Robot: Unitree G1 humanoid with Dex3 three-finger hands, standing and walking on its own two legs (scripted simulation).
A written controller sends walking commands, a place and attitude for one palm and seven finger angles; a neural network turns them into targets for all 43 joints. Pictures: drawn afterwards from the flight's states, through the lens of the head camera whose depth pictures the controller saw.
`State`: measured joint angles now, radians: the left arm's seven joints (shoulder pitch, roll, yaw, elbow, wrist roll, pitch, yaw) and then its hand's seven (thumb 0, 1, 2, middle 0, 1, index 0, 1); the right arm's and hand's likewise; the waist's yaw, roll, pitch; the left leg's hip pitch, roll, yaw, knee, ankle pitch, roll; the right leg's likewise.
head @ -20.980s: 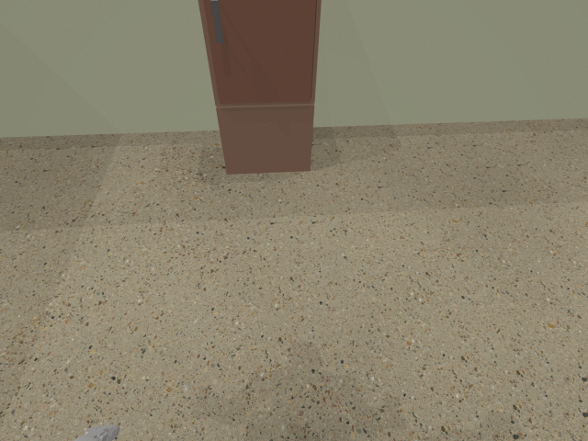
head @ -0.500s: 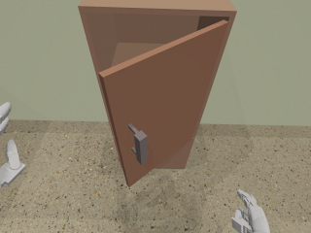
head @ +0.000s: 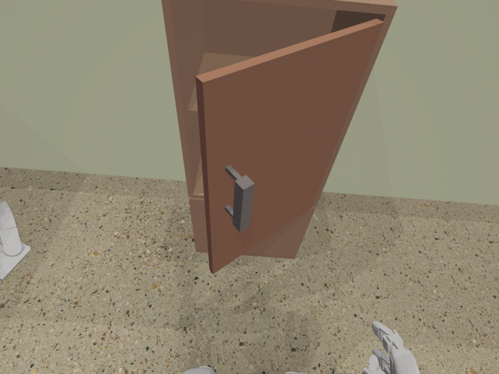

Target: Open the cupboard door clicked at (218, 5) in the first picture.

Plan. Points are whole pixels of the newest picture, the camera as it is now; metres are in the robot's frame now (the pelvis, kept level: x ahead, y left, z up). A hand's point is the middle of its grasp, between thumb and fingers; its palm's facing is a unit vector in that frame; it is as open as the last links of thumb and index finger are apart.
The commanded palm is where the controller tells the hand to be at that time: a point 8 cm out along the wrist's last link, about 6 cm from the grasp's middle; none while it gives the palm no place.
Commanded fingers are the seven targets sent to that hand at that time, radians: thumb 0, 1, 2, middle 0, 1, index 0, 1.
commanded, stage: step back with the hand held close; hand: left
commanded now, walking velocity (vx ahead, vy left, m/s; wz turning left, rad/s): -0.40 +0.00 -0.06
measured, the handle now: (236, 198) +0.42 +0.05 +0.01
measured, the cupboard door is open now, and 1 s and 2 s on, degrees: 41 41 41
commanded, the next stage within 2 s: stop stepping back and stand still in 0.42 s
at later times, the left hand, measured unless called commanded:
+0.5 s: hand out of the picture +0.10 +0.24 +0.17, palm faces +0.29 -0.82 -0.50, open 7.4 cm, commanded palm +0.03 +0.28 +0.19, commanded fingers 0.00 0.90 0.90 -0.20 -0.30 -0.20 -0.30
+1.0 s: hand out of the picture -0.06 +0.24 +0.18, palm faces +0.48 -0.79 -0.37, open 7.4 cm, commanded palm -0.13 +0.27 +0.19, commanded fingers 0.00 0.90 0.90 -0.20 -0.30 -0.20 -0.30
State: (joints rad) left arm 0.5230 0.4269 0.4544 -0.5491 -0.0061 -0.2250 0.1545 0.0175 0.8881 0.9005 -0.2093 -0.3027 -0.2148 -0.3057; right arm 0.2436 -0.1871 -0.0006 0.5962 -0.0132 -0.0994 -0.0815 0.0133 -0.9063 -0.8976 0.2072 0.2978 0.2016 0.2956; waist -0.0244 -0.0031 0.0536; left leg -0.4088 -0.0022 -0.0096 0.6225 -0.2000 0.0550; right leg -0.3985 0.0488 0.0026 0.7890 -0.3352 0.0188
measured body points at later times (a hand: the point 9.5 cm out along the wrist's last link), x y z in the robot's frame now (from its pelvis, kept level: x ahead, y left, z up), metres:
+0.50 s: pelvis -0.13 -0.01 +0.01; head -0.09 +0.02 +0.46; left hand +0.08 +0.28 +0.20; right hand +0.06 -0.27 -0.04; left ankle -0.06 +0.06 -0.73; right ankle -0.15 -0.13 -0.70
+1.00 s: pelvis -0.27 -0.02 +0.00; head -0.29 -0.02 +0.45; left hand -0.09 +0.28 +0.20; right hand -0.15 -0.29 -0.08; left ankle -0.28 +0.12 -0.73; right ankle -0.28 -0.12 -0.72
